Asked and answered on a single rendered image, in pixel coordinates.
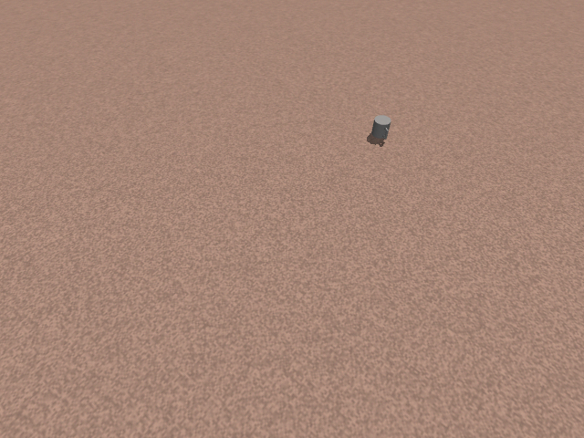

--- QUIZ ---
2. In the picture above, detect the mug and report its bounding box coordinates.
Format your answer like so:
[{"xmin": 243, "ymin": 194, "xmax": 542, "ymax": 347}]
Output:
[{"xmin": 371, "ymin": 115, "xmax": 391, "ymax": 140}]

